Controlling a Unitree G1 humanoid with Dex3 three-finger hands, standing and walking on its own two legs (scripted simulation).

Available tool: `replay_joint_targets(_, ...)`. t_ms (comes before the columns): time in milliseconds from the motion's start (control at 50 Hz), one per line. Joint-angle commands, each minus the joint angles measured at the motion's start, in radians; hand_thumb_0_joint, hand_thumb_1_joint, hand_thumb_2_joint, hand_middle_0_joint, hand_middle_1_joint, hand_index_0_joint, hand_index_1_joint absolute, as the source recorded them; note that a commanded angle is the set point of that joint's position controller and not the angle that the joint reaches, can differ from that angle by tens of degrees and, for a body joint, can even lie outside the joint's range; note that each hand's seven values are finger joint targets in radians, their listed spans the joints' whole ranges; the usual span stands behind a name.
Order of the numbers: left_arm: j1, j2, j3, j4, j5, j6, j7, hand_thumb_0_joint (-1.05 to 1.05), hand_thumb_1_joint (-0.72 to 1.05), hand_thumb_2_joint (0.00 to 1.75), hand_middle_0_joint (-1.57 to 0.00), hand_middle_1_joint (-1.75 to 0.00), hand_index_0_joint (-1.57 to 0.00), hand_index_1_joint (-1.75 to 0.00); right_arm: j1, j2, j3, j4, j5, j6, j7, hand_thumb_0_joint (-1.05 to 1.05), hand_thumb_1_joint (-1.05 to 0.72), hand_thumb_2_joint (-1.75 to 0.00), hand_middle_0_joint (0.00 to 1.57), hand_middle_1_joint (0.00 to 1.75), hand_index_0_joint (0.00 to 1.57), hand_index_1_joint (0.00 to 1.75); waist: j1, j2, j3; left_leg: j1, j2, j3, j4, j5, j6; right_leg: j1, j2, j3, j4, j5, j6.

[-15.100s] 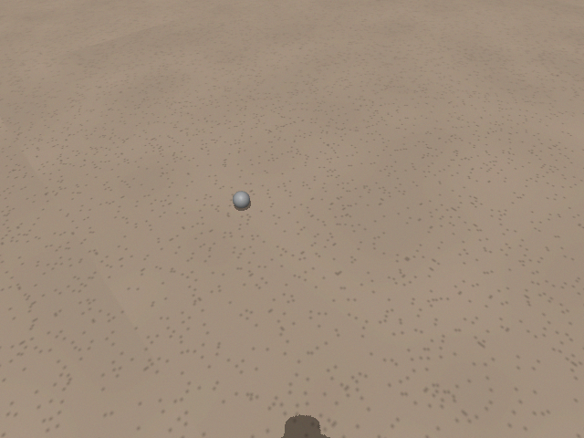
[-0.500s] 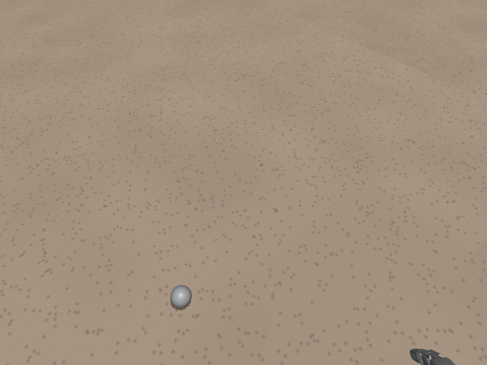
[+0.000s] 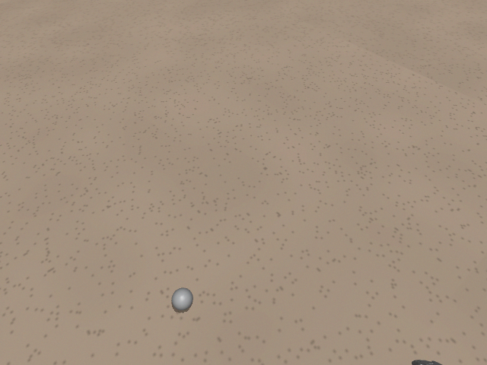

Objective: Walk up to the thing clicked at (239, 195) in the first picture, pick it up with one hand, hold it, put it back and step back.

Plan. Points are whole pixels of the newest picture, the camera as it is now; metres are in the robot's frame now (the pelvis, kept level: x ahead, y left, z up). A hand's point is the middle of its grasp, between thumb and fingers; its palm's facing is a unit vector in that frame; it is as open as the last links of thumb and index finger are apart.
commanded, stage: walk up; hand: left
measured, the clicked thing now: (182, 298) +0.47 +0.26 -0.73
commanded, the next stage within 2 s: none
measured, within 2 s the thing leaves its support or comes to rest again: neither
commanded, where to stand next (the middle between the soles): +0.07 +0.02 m, yaw -1 degrees
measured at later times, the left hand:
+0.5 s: hand out of the picture +0.05 +0.33 -0.18, palm faces +0.00 -0.90 -0.43, open 7.3 cm
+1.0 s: hand out of the picture +0.11 +0.25 -0.16, palm faces -0.04 -0.93 -0.36, open 7.3 cm
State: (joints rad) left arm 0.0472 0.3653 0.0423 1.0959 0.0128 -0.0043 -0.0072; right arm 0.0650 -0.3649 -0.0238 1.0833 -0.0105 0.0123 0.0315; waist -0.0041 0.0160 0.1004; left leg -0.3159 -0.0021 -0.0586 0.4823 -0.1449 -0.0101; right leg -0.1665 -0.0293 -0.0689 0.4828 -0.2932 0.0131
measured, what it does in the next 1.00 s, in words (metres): steps on the spot: left foot, then right foot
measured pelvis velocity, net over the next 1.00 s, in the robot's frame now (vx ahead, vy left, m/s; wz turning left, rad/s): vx -0.02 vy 0.01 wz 0.02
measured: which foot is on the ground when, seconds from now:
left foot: down 0.00-0.28, up 0.30-0.44, down 0.46-1.00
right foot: down 0.00-0.48, up 0.50-0.80, down 0.82-1.00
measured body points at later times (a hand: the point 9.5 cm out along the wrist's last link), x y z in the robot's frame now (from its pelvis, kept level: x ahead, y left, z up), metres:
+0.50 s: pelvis -0.04 +0.04 -0.03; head +0.00 +0.05 +0.41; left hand +0.05 +0.37 -0.15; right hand +0.05 -0.28 -0.15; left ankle -0.05 +0.16 -0.74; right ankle -0.02 -0.12 -0.73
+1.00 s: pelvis -0.02 +0.01 -0.02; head +0.03 +0.00 +0.43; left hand +0.11 +0.30 -0.13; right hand +0.07 -0.32 -0.14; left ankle -0.04 +0.15 -0.71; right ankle +0.05 -0.12 -0.74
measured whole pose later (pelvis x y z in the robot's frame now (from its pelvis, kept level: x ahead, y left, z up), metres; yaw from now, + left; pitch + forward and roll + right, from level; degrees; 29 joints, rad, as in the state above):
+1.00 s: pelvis -0.02 +0.01 -0.02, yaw +1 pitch -3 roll +1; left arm 0.05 0.34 0.03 0.91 0.02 0.01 -0.01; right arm 0.14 -0.41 -0.04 0.93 0.01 0.01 -0.03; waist -0.02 0.01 0.17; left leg -0.35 -0.01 -0.05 0.94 -0.55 0.01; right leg -0.39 -0.03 0.02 0.68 -0.25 0.01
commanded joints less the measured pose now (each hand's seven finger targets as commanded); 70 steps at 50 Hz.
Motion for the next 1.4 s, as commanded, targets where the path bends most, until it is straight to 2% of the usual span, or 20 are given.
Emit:
replay_joint_targets(0,-0.053,0.236,0.047,-0.077,-0.003,-0.022,0.019,0.0,0.9,0.9,-0.2,-0.3,-0.2,-0.3,-0.028,-0.214,-0.041,-0.068,0.007,-0.018,-0.012,0.0,-0.9,-0.9,0.2,0.3,0.2,0.3,-0.004,-0.017,-0.169,0.089,0.084,-0.075,-0.037,0.146,0.037,0.015,-0.114,0.104,-0.098,0.099,-0.062)
replay_joint_targets(120,0.03,0.254,0.065,-0.099,-0.031,-0.001,0.047,0.0,0.9,0.9,-0.2,-0.3,-0.2,-0.3,-0.034,-0.242,-0.07,-0.136,0.001,0.021,-0.011,0.0,-0.9,-0.9,0.2,0.3,0.2,0.3,0.001,0.035,-0.219,0.082,0.111,-0.099,0.07,0.543,0.109,0.042,-0.082,0.068,0.124,0.369,-0.057)
replay_joint_targets(220,0.091,0.271,0.077,-0.135,-0.017,0.023,0.053,0.0,0.9,0.9,-0.2,-0.3,-0.2,-0.3,-0.07,-0.257,-0.097,-0.231,-0.014,0.06,-0.003,0.0,-0.9,-0.9,0.2,0.3,0.2,0.3,0.026,0.005,-0.215,-0.063,0.08,-0.127,0.191,0.165,0.138,-0.048,-0.137,0.174,0.164,0.077,-0.138)
replay_joint_targets(280,0.007,0.378,0.106,-0.209,0.026,0.003,0.066,0.0,0.9,0.9,-0.2,-0.3,-0.2,-0.3,-0.042,-0.217,-0.099,-0.28,-0.026,0.079,-0.005,0.0,-0.9,-0.9,0.2,0.3,0.2,0.3,0.034,-0.222,-0.083,-0.146,-0.039,-0.084,0.711,-0.407,0.014,-0.276,-0.491,0.485,-0.141,0.275,-0.352)
replay_joint_targets(320,-0.081,0.337,0.104,-0.233,0.028,-0.009,0.075,0.0,0.9,0.9,-0.2,-0.3,-0.2,-0.3,0.052,-0.241,-0.116,-0.255,-0.01,0.072,0.004,0.0,-0.9,-0.9,0.2,0.3,0.2,0.3,-0.038,-0.119,-0.096,-0.115,-0.02,-0.103,0.767,-0.358,0.016,-0.261,-0.387,0.305,-0.04,0.295,-0.3)
replay_joint_targets(420,-0.008,0.238,0.075,-0.242,0.063,0.003,0.019,0.0,0.9,0.9,-0.2,-0.3,-0.2,-0.3,0.276,-0.208,-0.12,-0.14,-0.021,-0.015,-0.003,0.0,-0.9,-0.9,0.2,0.3,0.2,0.3,-0.081,-0.087,-0.201,0.25,-0.049,0.12,-0.01,-0.303,-0.001,-0.248,-0.13,0.098,0.288,-0.379,-0.129)
replay_joint_targets(460,0.067,0.147,0.053,-0.28,0.038,0.011,0.011,0.0,0.9,0.9,-0.2,-0.3,-0.2,-0.3,0.251,-0.401,-0.146,-0.202,-0.055,-0.059,-0.027,0.0,-0.9,-0.9,0.2,0.3,0.2,0.3,-0.054,0.232,-0.075,0.333,0.322,-0.654,-0.216,-0.47,0.173,-0.696,0.068,0.114,0.659,-0.366,-0.047)
replay_joint_targets(480,-0.039,0.256,0.07,-0.285,0.045,0.0,0.025,0.0,0.9,0.9,-0.2,-0.3,-0.2,-0.3,0.223,-0.478,-0.159,-0.209,-0.021,-0.068,-0.032,0.0,-0.9,-0.9,0.2,0.3,0.2,0.3,-0.085,0.13,-0.003,0.163,0.459,-0.809,-0.278,-0.5,0.294,-0.659,-0.022,0.269,0.637,-0.297,-0.044)
replay_joint_targets(560,0.098,0.28,0.091,-0.218,0.015,0.009,-0.001,0.0,0.9,0.9,-0.2,-0.3,-0.2,-0.3,0.185,-0.333,-0.113,-0.211,-0.012,-0.112,-0.069,0.0,-0.9,-0.9,0.2,0.3,0.2,0.3,-0.002,0.022,-0.027,0.201,0.283,-0.351,-0.13,-0.112,0.171,-0.501,-0.043,0.262,0.579,-0.098,-0.029)
replay_joint_targets(680,0.058,0.2,0.069,-0.261,-0.006,0.025,-0.007,0.0,0.9,0.9,-0.2,-0.3,-0.2,-0.3,0.181,-0.277,-0.096,-0.221,-0.013,-0.09,-0.077,0.0,-0.9,-0.9,0.2,0.3,0.2,0.3,-0.01,0.158,-0.024,0.075,0.222,-0.067,-0.01,0.522,0.172,-0.242,-0.003,0.13,0.38,-0.046,-0.029)
replay_joint_targets(780,0.111,0.191,0.062,-0.212,-0.004,0.006,0.007,0.0,0.9,0.9,-0.2,-0.3,-0.2,-0.3,0.158,-0.261,-0.081,-0.235,0.014,-0.027,-0.068,0.0,-0.9,-0.9,0.2,0.3,0.2,0.3,0.017,0.145,-0.117,0.059,0.137,-0.016,0.197,0.392,0.123,0.006,0.05,0.014,0.031,0.153,-0.051)
replay_joint_targets(800,0.14,0.242,0.074,-0.203,0.003,-0.005,0.013,0.0,0.9,0.9,-0.2,-0.3,-0.2,-0.3,0.19,-0.228,-0.069,-0.234,0.022,-0.025,-0.066,0.0,-0.9,-0.9,0.2,0.3,0.2,0.3,0.027,0.017,-0.163,0.005,0.108,-0.01,0.306,0.29,0.089,0.106,-0.011,0.102,0.016,0.37,-0.069)
replay_joint_targets(840,0.12,0.318,0.084,-0.228,-0.004,-0.015,0.017,0.0,0.9,0.9,-0.2,-0.3,-0.2,-0.3,0.214,-0.19,-0.056,-0.231,0.03,-0.01,-0.083,0.0,-0.9,-0.9,0.2,0.3,0.2,0.3,0.024,-0.238,-0.253,-0.072,-0.026,-0.014,0.563,-0.495,0.045,0.085,-0.346,0.542,-0.048,0.542,-0.291)
replay_joint_targets(860,0.088,0.293,0.076,-0.243,0.001,-0.013,0.018,0.0,0.9,0.9,-0.2,-0.3,-0.2,-0.3,0.196,-0.223,-0.068,-0.211,0.024,-0.005,-0.085,0.0,-0.9,-0.9,0.2,0.3,0.2,0.3,0.015,-0.157,-0.22,-0.032,-0.009,-0.064,0.598,-0.525,0.039,-0.005,-0.321,0.513,-0.053,0.432,-0.291)
replay_joint_targets(1040,-0.014,0.267,0.062,-0.244,-0.011,0.014,0.031,0.0,0.9,0.9,-0.2,-0.3,-0.2,-0.3,0.217,-0.215,-0.071,-0.137,-0.017,-0.014,-0.052,0.0,-0.9,-0.9,0.2,0.3,0.2,0.3,-0.039,-0.167,-0.155,0.106,0.011,0.047,0.06,-0.135,0.038,-0.176,-0.193,0.303,0.105,0.346,-0.158)
replay_joint_targets(1080,-0.012,0.21,0.049,-0.249,-0.028,0.013,0.041,0.0,0.9,0.9,-0.2,-0.3,-0.2,-0.3,0.074,-0.348,-0.098,-0.191,-0.023,-0.015,-0.04,0.0,-0.9,-0.9,0.2,0.3,0.2,0.3,-0.001,0.161,-0.097,0.018,0.277,-0.318,-0.118,-0.029,0.179,-0.275,0.042,0.11,0.325,-0.03,-0.054)
replay_joint_targets(1120,-0.007,0.237,0.068,-0.224,-0.014,0.016,0.048,0.0,0.9,0.9,-0.2,-0.3,-0.2,-0.3,0.022,-0.336,-0.103,-0.214,-0.028,-0.021,-0.034,0.0,-0.9,-0.9,0.2,0.3,0.2,0.3,-0.012,0.162,-0.078,-0.062,0.366,-0.353,-0.103,0.122,0.309,-0.219,0.065,0.145,0.563,-0.312,-0.045)
replay_joint_targets(1240,0.129,0.176,0.059,-0.163,0.005,-0.035,0.015,0.0,0.9,0.9,-0.2,-0.3,-0.2,-0.3,0.027,-0.243,-0.065,-0.208,-0.022,-0.033,-0.036,0.0,-0.9,-0.9,0.2,0.3,0.2,0.3,0.044,0.098,-0.2,0.084,0.155,-0.048,0.142,0.039,0.128,0.048,0.054,0.067,-0.068,-0.001,-0.055)
replay_joint_targets(1300,0.099,0.341,0.082,-0.185,0.026,-0.061,0.023,0.0,0.9,0.9,-0.2,-0.3,-0.2,-0.3,0.031,-0.217,-0.058,-0.218,-0.016,-0.028,-0.041,0.0,-0.9,-0.9,0.2,0.3,0.2,0.3,0.041,-0.143,-0.113,-0.18,0.035,0.018,0.363,-0.47,0.038,0.034,-0.331,0.643,-0.141,-0.065,-0.292)
replay_joint_targets(1380,0.048,0.274,0.056,-0.193,0.017,-0.06,0.016,0.0,0.9,0.9,-0.2,-0.3,-0.2,-0.3,0.081,-0.202,-0.062,-0.177,-0.005,-0.042,-0.023,0.0,-0.9,-0.9,0.2,0.3,0.2,0.3,-0.008,-0.151,-0.067,-0.021,0.047,0.022,0.213,-0.294,0.043,-0.101,-0.203,0.395,-0.139,-0.05,-0.182)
